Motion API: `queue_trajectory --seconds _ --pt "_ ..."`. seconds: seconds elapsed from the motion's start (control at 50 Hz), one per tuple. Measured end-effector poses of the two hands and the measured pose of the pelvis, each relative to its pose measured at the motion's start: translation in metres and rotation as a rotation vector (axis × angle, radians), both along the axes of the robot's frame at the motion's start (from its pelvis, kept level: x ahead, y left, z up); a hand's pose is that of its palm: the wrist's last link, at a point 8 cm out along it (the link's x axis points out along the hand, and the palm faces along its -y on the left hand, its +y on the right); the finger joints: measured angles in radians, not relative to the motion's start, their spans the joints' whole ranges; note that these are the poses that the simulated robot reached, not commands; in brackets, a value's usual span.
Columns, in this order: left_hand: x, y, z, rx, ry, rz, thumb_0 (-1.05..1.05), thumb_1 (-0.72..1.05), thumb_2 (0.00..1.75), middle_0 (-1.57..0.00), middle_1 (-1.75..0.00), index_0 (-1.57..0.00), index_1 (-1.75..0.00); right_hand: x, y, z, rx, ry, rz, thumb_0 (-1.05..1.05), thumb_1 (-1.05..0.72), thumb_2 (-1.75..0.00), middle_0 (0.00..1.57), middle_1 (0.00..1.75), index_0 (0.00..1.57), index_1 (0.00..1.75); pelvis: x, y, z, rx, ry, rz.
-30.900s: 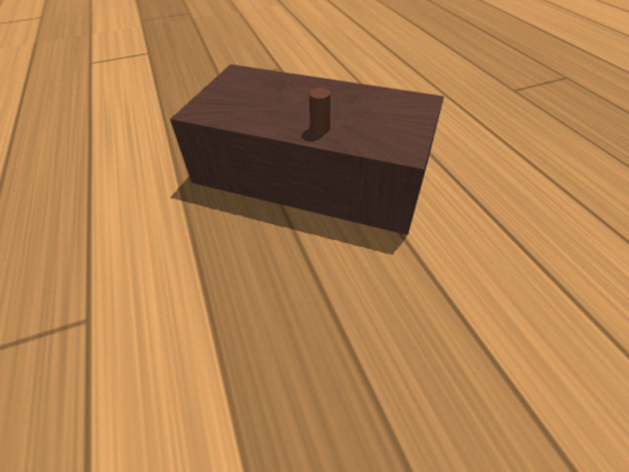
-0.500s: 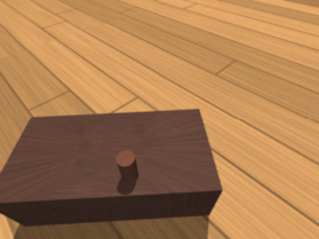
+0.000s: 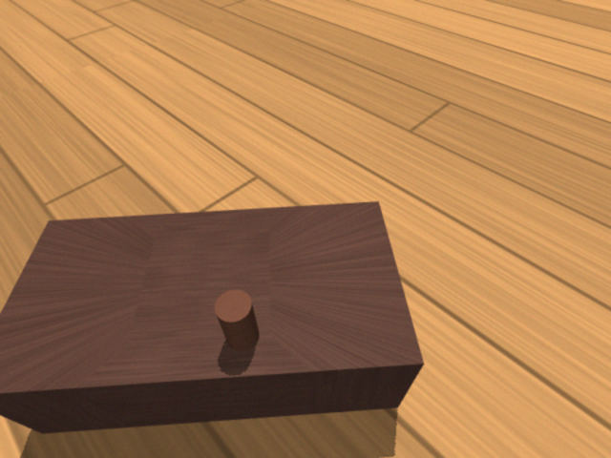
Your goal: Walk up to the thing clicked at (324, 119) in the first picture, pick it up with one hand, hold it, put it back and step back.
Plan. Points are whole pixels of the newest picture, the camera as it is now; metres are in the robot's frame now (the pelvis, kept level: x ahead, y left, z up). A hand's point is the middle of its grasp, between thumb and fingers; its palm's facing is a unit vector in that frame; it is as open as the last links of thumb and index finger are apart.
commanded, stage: stand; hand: left
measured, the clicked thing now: (238, 321) +0.48 +0.17 -0.34
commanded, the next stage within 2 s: step back in 1.00 s
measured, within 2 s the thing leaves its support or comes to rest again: neither
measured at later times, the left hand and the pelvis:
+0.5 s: hand out of the picture +0.08 +0.26 -0.16, palm faces +0.00 -0.94 -0.34, open 7.4 cm; pelvis +0.01 +0.00 +0.00, yaw +0 degrees
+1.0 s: hand out of the picture +0.06 +0.25 -0.16, palm faces -0.01 -0.94 -0.34, open 7.4 cm; pelvis +0.01 +0.00 +0.00, yaw +0 degrees
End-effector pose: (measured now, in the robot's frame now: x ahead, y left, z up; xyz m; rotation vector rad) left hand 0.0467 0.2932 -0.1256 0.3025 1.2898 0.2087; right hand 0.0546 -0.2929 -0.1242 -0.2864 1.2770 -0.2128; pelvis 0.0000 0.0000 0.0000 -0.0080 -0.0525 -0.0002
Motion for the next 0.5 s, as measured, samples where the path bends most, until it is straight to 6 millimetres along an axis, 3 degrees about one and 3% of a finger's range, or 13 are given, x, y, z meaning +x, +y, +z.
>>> queue_trajectory --seconds 0.26,0.5 --pt "0.030 0.004 0.003 0.002 -0.046 -0.008 0.00 0.90 0.90 -0.20 -0.30 -0.20 -0.30 0.023 0.001 0.005 -0.014 -0.035 0.010 0.00 -0.90 -0.90 0.20 0.30 0.20 0.30 0.011 0.002 0.001 0.005 0.004 -0.005" --pt "0.025 0.006 0.004 0.005 -0.044 -0.004 0.00 0.90 0.90 -0.20 -0.30 -0.20 -0.30 0.026 0.002 0.006 -0.011 -0.050 0.012 0.00 -0.90 -0.90 0.20 0.30 0.20 0.30 0.008 0.003 0.001 0.003 -0.003 -0.003"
